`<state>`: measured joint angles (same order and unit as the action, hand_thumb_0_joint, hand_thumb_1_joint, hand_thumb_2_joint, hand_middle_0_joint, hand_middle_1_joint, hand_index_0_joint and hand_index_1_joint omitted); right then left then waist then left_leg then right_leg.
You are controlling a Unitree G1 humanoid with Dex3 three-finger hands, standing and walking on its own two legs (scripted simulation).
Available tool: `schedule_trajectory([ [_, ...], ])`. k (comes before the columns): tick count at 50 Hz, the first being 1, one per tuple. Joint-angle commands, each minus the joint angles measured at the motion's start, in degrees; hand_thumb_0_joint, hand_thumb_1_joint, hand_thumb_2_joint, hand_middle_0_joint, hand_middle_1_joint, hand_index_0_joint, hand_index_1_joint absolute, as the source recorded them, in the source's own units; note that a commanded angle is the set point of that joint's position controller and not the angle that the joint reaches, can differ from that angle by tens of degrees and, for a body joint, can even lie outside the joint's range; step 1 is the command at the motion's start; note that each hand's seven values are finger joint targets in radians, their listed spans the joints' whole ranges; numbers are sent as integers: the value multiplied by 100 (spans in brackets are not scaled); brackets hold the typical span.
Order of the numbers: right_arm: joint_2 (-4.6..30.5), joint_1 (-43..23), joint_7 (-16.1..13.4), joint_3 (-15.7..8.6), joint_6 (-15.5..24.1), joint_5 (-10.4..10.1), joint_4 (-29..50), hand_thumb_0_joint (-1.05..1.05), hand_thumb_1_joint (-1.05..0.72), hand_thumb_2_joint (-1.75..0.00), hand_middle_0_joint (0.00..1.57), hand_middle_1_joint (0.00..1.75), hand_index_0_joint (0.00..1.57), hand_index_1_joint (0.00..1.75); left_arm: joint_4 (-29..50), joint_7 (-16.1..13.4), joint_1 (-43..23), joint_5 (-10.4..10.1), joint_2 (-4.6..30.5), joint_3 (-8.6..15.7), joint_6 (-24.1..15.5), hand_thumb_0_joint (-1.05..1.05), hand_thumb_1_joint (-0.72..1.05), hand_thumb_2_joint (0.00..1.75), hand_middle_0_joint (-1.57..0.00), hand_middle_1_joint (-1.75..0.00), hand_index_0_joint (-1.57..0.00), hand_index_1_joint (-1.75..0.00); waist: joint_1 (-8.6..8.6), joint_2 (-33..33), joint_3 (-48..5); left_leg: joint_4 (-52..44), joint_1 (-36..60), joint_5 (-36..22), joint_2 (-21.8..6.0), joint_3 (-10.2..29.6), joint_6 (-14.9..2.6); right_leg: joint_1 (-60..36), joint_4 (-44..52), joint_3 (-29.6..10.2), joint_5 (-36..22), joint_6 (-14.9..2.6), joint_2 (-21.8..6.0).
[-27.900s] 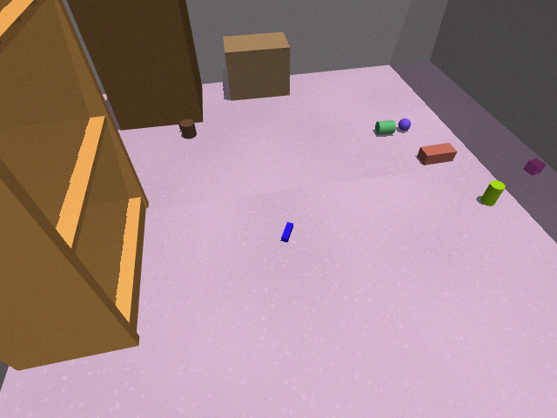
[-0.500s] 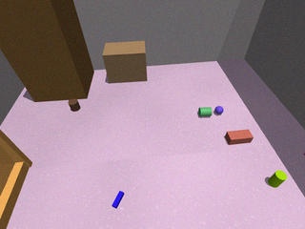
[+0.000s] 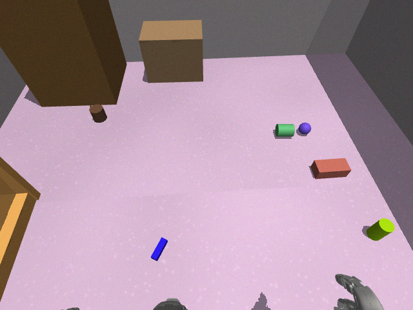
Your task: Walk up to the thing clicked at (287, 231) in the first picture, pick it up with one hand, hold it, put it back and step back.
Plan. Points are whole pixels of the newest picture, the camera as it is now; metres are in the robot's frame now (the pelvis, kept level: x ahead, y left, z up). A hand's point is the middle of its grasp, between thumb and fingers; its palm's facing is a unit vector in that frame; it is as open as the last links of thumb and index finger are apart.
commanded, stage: walk up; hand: left
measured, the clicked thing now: (159, 249) +0.46 +0.25 -0.74
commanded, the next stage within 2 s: stand in 1.24 s
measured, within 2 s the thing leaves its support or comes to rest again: neither
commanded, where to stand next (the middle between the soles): +0.05 +0.00 m, yaw +3 degrees
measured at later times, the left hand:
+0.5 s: hand out of the picture +0.03 +0.27 -0.13, palm faces +0.02 -0.91 -0.41, open 7.4 cm
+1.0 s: hand out of the picture +0.07 +0.28 -0.13, palm faces +0.04 -0.94 -0.33, open 7.4 cm
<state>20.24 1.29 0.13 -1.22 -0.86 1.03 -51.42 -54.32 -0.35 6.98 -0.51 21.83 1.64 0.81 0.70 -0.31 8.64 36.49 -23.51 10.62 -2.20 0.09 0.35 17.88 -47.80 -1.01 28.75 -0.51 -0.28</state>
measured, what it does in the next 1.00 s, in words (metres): steps on the spot: right foot, then left foot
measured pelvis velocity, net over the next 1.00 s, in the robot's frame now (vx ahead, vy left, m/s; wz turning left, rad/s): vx -0.01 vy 0.01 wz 0.05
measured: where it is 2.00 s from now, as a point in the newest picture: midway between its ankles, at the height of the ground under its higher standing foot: outside the picture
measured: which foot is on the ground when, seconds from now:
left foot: down 0.00-0.06, up 0.08-0.30, down 0.32-1.00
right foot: up 0.00-0.02, down 0.04-1.00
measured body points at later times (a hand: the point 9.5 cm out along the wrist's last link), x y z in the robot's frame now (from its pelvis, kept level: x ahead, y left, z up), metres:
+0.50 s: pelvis -0.01 -0.01 +0.01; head +0.00 -0.02 +0.46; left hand +0.03 +0.31 -0.10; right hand +0.06 -0.32 -0.12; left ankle -0.03 +0.12 -0.72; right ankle +0.01 -0.12 -0.71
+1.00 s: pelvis -0.01 +0.01 +0.02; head +0.00 +0.02 +0.47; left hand +0.06 +0.32 -0.11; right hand +0.10 -0.28 -0.10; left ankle -0.01 +0.14 -0.72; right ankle +0.02 -0.12 -0.72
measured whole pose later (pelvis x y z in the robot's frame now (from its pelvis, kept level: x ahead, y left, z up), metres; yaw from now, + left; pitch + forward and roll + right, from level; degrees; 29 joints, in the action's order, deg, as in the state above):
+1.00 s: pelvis -0.01 +0.01 +0.02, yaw +3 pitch -3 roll +0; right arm 19.5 6.1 1.1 0.4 0.6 0.3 -62.3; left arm -62.3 0.9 6.1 -0.4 21.3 -0.1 -1.2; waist 0.5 0.7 3.3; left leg 25.6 -9.6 13.4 -0.8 -0.4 0.4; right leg 10.4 -24.5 0.5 11.5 1.6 -2.0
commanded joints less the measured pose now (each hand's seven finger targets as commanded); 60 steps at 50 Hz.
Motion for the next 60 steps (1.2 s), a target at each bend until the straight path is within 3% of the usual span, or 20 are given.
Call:
schedule_trajectory([
  [1,1422,-102,-58,-457,-106,-87,418,0,-90,-90,20,30,20,30,-44,-137,1284,149,1141,461,-84,0,90,90,-20,-30,-20,-30,220,-763,-1211,-140,28,-1002,-841,941,-749,-763,1544,77,-1281,-154,-69],
  [2,1099,6,-53,-383,-136,-139,462,0,-90,-90,20,30,20,30,138,-141,1051,248,1556,578,-125,0,90,90,-20,-30,-20,-30,176,541,-920,783,-711,161,-123,544,-350,-588,2445,-1561,-1337,-520,-1122],
  [3,1087,-119,-102,-408,-176,-122,537,0,-90,-90,20,30,20,30,387,-125,582,270,2191,706,-139,0,90,90,-20,-30,-20,-30,177,1463,-723,2193,-809,2353,745,334,-112,247,3033,-2999,-1886,-1400,-2477],
  [4,1278,-196,-161,-496,-210,-55,546,0,-90,-90,20,30,20,30,545,-158,388,316,2230,690,-196,0,90,90,-20,-30,-20,-30,209,1237,-556,3069,-728,2538,589,1041,-117,506,2880,-3286,-2744,-1840,-2711],
  [8,1278,675,-69,-510,-59,-163,286,0,-90,-90,20,30,20,30,742,-187,-116,316,1495,587,-302,0,90,90,-20,-30,-20,-30,-163,771,-983,2972,-406,1470,454,778,8,-344,2105,-1074,-2897,-1122,-1410],
  [12,1186,303,78,-409,101,7,311,0,-90,-90,20,30,20,30,701,-67,585,364,1534,599,-327,0,90,90,-20,-30,-20,-30,345,1239,-1040,340,-270,2047,272,102,32,-1374,2161,-1180,-1159,-1143,-1401],
  [15,1126,821,38,-425,254,75,80,0,-90,-90,20,30,20,30,739,17,579,186,1446,456,-241,0,90,90,-20,-30,-20,-30,-27,828,-987,-1658,1502,591,447,-108,-129,-394,1451,-680,-2139,-708,-1141],
  [16,1310,1114,0,-492,323,152,8,0,-90,-90,20,30,20,30,772,22,614,157,1128,360,-224,0,90,90,-20,-30,-20,-30,-172,328,-1266,-1812,2462,488,-55,846,-329,390,620,-411,-2112,-404,-913],
  [17,1902,1114,-8,-582,367,146,59,0,-90,-90,20,30,20,30,817,44,509,81,783,273,-225,0,90,90,-20,-30,-20,-30,-170,-952,-1162,-2003,2616,1173,-1326,2932,-922,1584,34,272,-301,-18,12],
  [18,2300,1229,23,-686,361,42,53,0,-90,-90,20,30,20,30,780,-52,89,167,1382,434,-244,0,90,90,-20,-30,-20,-30,-435,-891,-811,-2053,1709,1292,-1937,3379,-1683,1275,-418,-138,761,-69,-244],
  [19,1995,1096,28,-620,373,31,90,0,-90,-90,20,30,20,30,757,-36,157,140,1384,409,-276,0,90,90,-20,-30,-20,-30,-258,-479,-620,-1901,1579,747,-1756,2819,-1728,1128,-514,-210,612,-80,-299],
  [24,1446,473,60,-333,233,-61,194,0,-90,-90,20,30,20,30,227,-25,1051,124,1030,380,-475,0,90,90,-20,-30,-20,-30,247,-737,-782,-722,522,-799,-636,877,-763,-1035,2067,318,-1418,-101,26],
  [25,1143,625,43,-226,182,-115,204,0,-90,-90,20,30,20,30,214,-70,1064,159,1223,423,-505,0,90,90,-20,-30,-20,-30,240,-219,-802,-291,189,-494,-394,683,-478,-1485,2505,-200,-1834,-147,-219],
  [26,924,729,49,-176,152,-160,252,0,-90,-90,20,30,20,30,252,-112,1059,230,1597,492,-553,0,90,90,-20,-30,-20,-30,171,623,-896,530,-341,334,167,352,-136,-1693,2994,-1809,-2065,-544,-1289],
  [27,1072,772,-12,-236,66,-126,144,0,-90,-90,20,30,20,30,308,-98,738,178,1814,481,-544,0,90,90,-20,-30,-20,-30,92,631,-786,960,-116,2138,292,327,-146,-895,3351,-2523,-1312,-1113,-2140],
  [28,1246,899,-40,-317,35,-90,28,0,-90,-90,20,30,20,30,401,-82,497,203,1810,476,-537,0,90,90,-20,-30,-20,-30,5,484,-629,1328,139,2372,145,563,-155,-497,3211,-2643,-1215,-1392,-2246],
  [36,1083,1212,47,-301,154,-27,-485,0,-90,-90,20,30,20,30,303,-20,-187,100,1358,286,-379,0,90,90,-20,-30,-20,-30,-261,774,-790,-969,1601,367,135,-29,-107,154,2367,-662,-1841,-588,-1079],
  [39,1589,370,-2,-309,287,-31,-325,0,-90,-90,20,30,20,30,116,2,91,-56,946,152,-284,0,90,90,-20,-30,-20,-30,130,-322,-882,-1821,938,290,-1082,1562,-569,-318,1924,-97,-1048,-52,-272],
  [49,1292,135,-13,-137,302,-116,-803,0,-90,-90,20,30,20,30,-520,25,-327,-18,1118,75,-331,0,90,90,-20,-30,-20,-30,-13,-207,-1196,-1758,1517,-982,-556,546,-219,-1179,2698,-289,-2842,-49,-653],
  [60,1214,-112,2,-159,251,-113,-1038,0,-90,-90,20,30,20,30,-870,27,-429,48,1058,43,-310,0,90,90,-20,-30,-20,-30,-38,-28,-1048,-2115,1679,-420,-524,464,-179,-1148,3094,-298,-2479,34,-690],
])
